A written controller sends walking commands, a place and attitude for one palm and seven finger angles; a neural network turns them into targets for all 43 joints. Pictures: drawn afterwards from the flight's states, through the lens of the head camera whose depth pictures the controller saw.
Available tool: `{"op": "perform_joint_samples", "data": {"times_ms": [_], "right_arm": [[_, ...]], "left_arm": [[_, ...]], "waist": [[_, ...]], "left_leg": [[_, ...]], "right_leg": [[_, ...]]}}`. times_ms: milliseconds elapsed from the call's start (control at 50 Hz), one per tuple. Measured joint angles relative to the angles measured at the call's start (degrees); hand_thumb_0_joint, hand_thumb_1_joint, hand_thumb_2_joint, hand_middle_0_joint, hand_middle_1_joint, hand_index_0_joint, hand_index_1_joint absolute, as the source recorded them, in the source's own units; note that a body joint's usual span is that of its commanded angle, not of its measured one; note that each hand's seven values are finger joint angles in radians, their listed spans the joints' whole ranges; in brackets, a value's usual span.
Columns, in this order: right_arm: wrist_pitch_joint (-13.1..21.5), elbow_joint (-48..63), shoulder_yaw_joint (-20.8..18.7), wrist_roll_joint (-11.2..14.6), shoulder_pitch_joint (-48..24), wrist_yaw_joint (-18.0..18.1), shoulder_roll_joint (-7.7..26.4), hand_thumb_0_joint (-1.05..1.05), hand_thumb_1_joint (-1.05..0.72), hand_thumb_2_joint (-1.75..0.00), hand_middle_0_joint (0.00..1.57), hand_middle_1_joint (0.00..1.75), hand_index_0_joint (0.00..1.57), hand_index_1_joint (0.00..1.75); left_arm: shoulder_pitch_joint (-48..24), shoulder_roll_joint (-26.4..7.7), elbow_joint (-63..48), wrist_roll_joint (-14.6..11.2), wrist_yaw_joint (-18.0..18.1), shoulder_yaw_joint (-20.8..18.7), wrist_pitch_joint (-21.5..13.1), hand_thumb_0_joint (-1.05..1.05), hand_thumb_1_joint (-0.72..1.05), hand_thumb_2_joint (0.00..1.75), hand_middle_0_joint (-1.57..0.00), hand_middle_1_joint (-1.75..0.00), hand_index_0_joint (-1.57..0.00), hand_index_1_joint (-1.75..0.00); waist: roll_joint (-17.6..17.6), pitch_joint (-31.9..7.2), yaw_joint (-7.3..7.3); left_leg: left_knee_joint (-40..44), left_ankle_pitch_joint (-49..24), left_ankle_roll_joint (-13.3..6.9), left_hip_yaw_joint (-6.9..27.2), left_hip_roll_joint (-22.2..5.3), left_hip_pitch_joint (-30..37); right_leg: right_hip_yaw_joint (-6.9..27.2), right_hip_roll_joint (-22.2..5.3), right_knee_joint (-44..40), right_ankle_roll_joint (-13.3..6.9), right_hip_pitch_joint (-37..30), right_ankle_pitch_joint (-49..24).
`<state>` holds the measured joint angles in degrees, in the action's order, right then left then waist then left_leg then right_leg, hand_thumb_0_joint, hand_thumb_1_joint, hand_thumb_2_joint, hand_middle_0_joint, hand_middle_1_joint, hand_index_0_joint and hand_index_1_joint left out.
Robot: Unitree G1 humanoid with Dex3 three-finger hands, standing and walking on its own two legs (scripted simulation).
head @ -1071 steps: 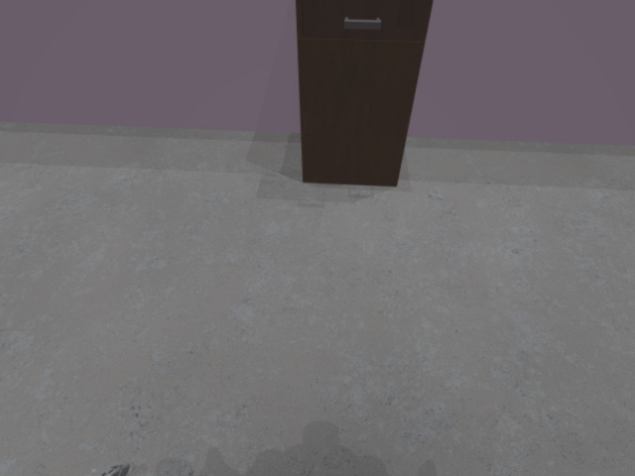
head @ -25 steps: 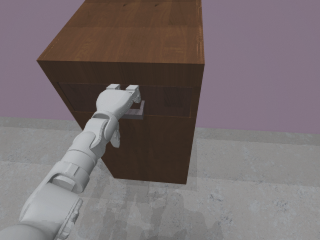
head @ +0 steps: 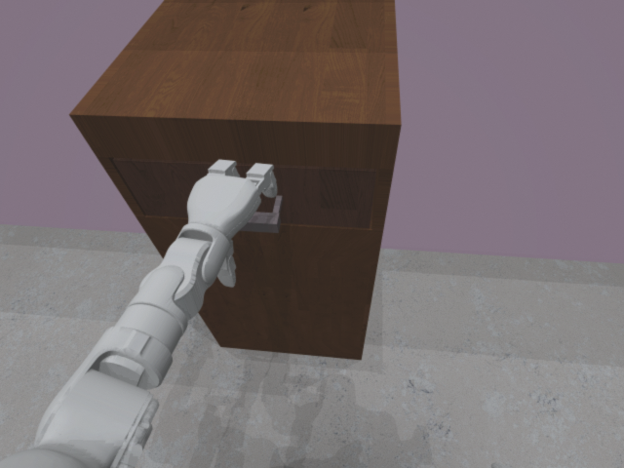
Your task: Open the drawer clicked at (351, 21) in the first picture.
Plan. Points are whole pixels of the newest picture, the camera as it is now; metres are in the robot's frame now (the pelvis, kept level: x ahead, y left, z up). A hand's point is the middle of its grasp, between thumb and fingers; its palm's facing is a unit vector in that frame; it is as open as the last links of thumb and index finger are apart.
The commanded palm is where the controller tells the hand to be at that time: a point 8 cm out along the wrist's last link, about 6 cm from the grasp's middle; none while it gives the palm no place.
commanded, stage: move the hooked fingers above the handle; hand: left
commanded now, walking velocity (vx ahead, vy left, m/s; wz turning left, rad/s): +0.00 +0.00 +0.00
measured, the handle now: (243, 210) +0.50 +0.14 +0.00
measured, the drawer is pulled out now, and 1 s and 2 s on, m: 0.00 0.00 0.00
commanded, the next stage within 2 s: lower the fingers behind the handle in 0.34 s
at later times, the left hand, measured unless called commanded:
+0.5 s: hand (222, 214) +0.44 +0.15 +0.06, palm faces +0.06 +0.00 -1.00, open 13.8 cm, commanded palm +0.41 +0.16 +0.12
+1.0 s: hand (221, 227) +0.45 +0.16 +0.02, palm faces -0.03 +0.00 -1.00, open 13.8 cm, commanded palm +0.42 +0.16 +0.08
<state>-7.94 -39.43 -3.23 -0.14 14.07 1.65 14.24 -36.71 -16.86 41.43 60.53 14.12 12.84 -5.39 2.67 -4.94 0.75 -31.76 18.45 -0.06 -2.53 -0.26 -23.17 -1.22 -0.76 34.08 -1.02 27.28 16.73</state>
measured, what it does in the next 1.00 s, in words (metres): stands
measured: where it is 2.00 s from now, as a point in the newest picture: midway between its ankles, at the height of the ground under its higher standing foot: outside the picture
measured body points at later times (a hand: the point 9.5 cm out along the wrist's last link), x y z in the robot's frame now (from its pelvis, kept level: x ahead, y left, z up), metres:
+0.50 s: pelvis -0.01 +0.00 +0.00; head +0.04 -0.03 +0.45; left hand +0.43 +0.15 +0.12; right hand +0.09 -0.26 -0.14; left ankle -0.04 +0.12 -0.73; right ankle +0.00 -0.11 -0.73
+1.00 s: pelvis -0.01 +0.00 -0.01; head +0.06 -0.03 +0.44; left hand +0.44 +0.16 +0.08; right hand +0.05 -0.26 -0.15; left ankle -0.04 +0.12 -0.73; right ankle +0.00 -0.11 -0.73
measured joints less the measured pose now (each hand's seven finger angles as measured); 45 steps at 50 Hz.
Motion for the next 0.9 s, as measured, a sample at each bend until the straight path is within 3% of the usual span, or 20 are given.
{"op": "perform_joint_samples", "data": {"times_ms": [60, 100, 160, 200, 260, 300, 380, 420, 480, 520, 580, 640, 720, 800, 840, 900], "right_arm": [[0.16, -0.56, 0.05, -0.08, -1.03, -0.31, -0.25, 0.0, -0.9, -0.9, 0.2, 0.3, 0.2, 0.3], [-0.04, -0.84, 0.15, 0.11, -1.3, -0.46, -0.38, 0.0, -0.9, -0.9, 0.2, 0.3, 0.2, 0.3], [-0.62, -0.86, 0.46, 0.67, -1.03, -0.47, -0.46, 0.0, -0.9, -0.9, 0.2, 0.3, 0.2, 0.3], [-0.93, -0.43, 0.54, 0.85, -0.43, -0.34, -0.43, 0.0, -0.9, -0.9, 0.2, 0.3, 0.2, 0.3], [-0.98, 0.4, 0.53, 0.73, 0.52, -0.06, -0.27, 0.0, -0.9, -0.9, 0.2, 0.3, 0.2, 0.3], [-0.86, 0.74, 0.45, 0.55, 0.82, 0.08, -0.17, 0.0, -0.9, -0.9, 0.2, 0.3, 0.2, 0.3], [-0.29, 0.56, 0.45, 0.22, 0.26, 0.11, -0.26, 0.0, -0.9, -0.9, 0.2, 0.3, 0.2, 0.3], [0.0, 0.18, 0.51, 0.05, -0.38, 0.06, -0.44, 0.0, -0.9, -0.9, 0.2, 0.3, 0.2, 0.3], [0.29, -0.49, 0.61, 0.05, -1.05, 0.01, -0.64, 0.0, -0.9, -0.9, 0.2, 0.3, 0.2, 0.3], [0.15, -0.85, 0.69, 0.24, -1.06, -0.03, -0.69, 0.0, -0.9, -0.9, 0.2, 0.3, 0.2, 0.3], [-0.18, -0.86, 0.58, 0.55, -0.15, -0.11, -0.54, 0.0, -0.9, -0.9, 0.2, 0.3, 0.2, 0.3], [-0.39, -0.48, 0.59, 0.63, 1.08, 0.21, -0.2, 0.0, -0.9, -0.9, 0.2, 0.3, 0.2, 0.3], [0.09, 0.03, 0.25, 0.33, 2.0, 0.65, 0.09, 0.0, -0.9, -0.9, 0.2, 0.3, 0.2, 0.3], [1.14, -0.2, -0.5, -0.26, 2.16, 0.35, 0.21, 0.0, -0.9, -0.9, 0.2, 0.3, 0.2, 0.3], [1.4, -0.68, -0.63, -0.54, 1.83, -0.05, 0.22, 0.0, -0.9, -0.9, 0.2, 0.3, 0.2, 0.3], [1.28, -1.39, -0.61, -0.74, 1.26, -0.6, 0.1, 0.0, -0.9, -0.9, 0.2, 0.3, 0.2, 0.3]], "left_arm": [[-1.65, -0.61, 2.61, 1.27, 3.52, -1.2, 3.32, 0.0, -0.49, 0.3, -0.32, -1.2, -0.32, -1.2], [-2.88, -1.11, 4.62, 0.85, 3.89, -1.73, 6.54, 0.0, -0.49, 0.3, -0.32, -1.2, -0.32, -1.2], [-4.46, -1.6, 7.11, -1.18, 1.12, -1.21, 10.7, 0.0, -0.49, 0.3, -0.32, -1.2, -0.32, -1.2], [-4.49, -1.68, 6.66, -2.64, -2.09, -0.08, 11.48, -0.01, -0.49, 0.3, -0.31, -1.2, -0.32, -1.2], [-3.01, -1.18, 3.5, -3.76, -5.97, 1.38, 8.46, -0.01, -0.49, 0.3, -0.31, -1.2, -0.32, -1.2], [-1.73, -0.46, 1.43, -3.59, -6.55, 1.73, 5.04, -0.01, -0.49, 0.3, -0.31, -1.2, -0.32, -1.2], [-0.68, 0.61, 0.56, -1.08, -2.49, 0.78, 0.42, -0.01, -0.49, 0.3, -0.32, -1.2, -0.32, -1.2], [-1.06, 0.41, 1.53, 0.49, 0.68, -0.43, 0.73, 0.0, -0.49, 0.3, -0.32, -1.2, -0.32, -1.2], [-3.07, -0.64, 4.9, 1.46, 3.95, -1.56, 4.38, 0.0, -0.49, 0.3, -0.32, -1.2, -0.32, -1.2], [-4.64, -1.3, 7.72, 0.91, 3.95, -2.05, 7.46, 0.0, -0.49, 0.3, -0.32, -1.2, -0.32, -1.2], [-5.76, -1.9, 9.8, -1.13, 0.93, -1.51, 10.43, 0.0, -0.49, 0.3, -0.32, -1.2, -0.32, -1.2], [-4.98, -1.92, 9.05, -2.54, -3.13, -0.94, 8.66, -0.01, -0.49, 0.3, -0.31, -1.2, -0.32, -1.2], [-3.24, -1.78, 6.81, -1.94, -4.66, -0.49, 2.26, -0.01, -0.49, 0.3, -0.31, -1.2, -0.32, -1.2], [-2.42, -1.05, 5.94, 0.44, 0.53, -1.41, -1.8, -0.01, -0.49, 0.3, -0.32, -1.2, -0.32, -1.2], [-2.96, -0.74, 7.16, 1.61, 4.03, -2.24, -1.04, 0.0, -0.49, 0.3, -0.32, -1.2, -0.32, -1.2], [-4.67, -0.62, 10.51, 2.61, 7.61, -3.09, 2.95, 0.0, -0.49, 0.3, -0.32, -1.2, -0.32, -1.2]], "waist": [[0.12, -0.16, 0.2], [0.47, -0.4, 0.28], [0.92, -0.64, 0.36], [1.09, -0.64, 0.36], [1.07, -0.44, 0.21], [0.89, -0.24, 0.05], [0.23, -0.01, 0.12], [0.05, 0.03, 0.37], [0.18, 0.03, 0.73], [0.41, -0.12, 0.86], [0.85, -0.42, 0.91], [0.95, -0.41, 0.94], [0.35, 0.01, 1.09], [-0.16, -0.3, 1.28], [-0.25, -0.57, 1.55], [-0.14, -0.96, 1.99]], "left_leg": [[-0.26, -0.04, 0.02, -0.3, -0.12, -0.72], [0.07, -0.23, 0.02, -0.42, -0.19, -0.66], [0.93, -0.63, -0.03, -0.26, -0.16, 0.07], [1.43, -0.86, -0.06, 0.02, -0.09, 0.67], [1.6, -0.91, -0.1, 0.38, 0.06, 1.31], [1.34, -0.74, -0.11, 0.41, 0.12, 1.45], [0.33, -0.34, -0.07, 0.02, 0.12, 0.56], [-0.11, -0.25, -0.03, -0.27, 0.01, -0.17], [-0.27, -0.37, 0.02, -0.57, -0.15, -0.98], [0.04, -0.61, 0.03, -0.63, -0.22, -1.13], [0.69, -0.94, 0.01, -0.41, -0.25, -0.87], [0.89, -0.98, -0.02, -0.01, -0.18, -0.44], [-0.29, -0.46, -0.01, 0.3, -0.11, -1.26], [-2.44, 0.36, -0.01, 0.16, -0.15, -3.83], [-3.44, 0.72, -0.01, 0.01, -0.21, -5.27], [-4.34, 0.99, -0.05, -0.26, -0.34, -6.89]], "right_leg": [[0.3, 0.14, 0.28, -0.06, 0.87, -0.15], [0.41, 0.23, -0.07, -0.06, 0.84, -0.42], [0.26, 0.21, -0.94, 0.0, 0.02, -0.75], [-0.02, 0.14, -1.52, 0.04, -0.74, -0.89], [-0.37, -0.03, -1.76, 0.08, -1.57, -0.82], [-0.4, -0.1, -1.48, 0.1, -1.7, -0.63], [0.0, -0.1, -0.21, 0.05, -0.53, -0.26], [0.3, 0.02, 0.28, -0.01, 0.36, -0.26], [0.59, 0.2, 0.42, -0.07, 1.29, -0.53], [0.65, 0.29, 0.07, -0.08, 1.45, -0.81], [0.43, 0.31, -0.74, -0.06, 1.02, -1.14], [0.02, 0.23, -1.14, -0.02, 0.33, -1.11], [-0.27, 0.1, -0.15, -0.05, 0.96, -0.59], [-0.12, 0.08, 1.81, -0.08, 3.52, 0.05], [0.04, 0.13, 2.71, -0.08, 4.98, 0.27], [0.32, 0.26, 3.46, -0.08, 6.67, 0.33]]}}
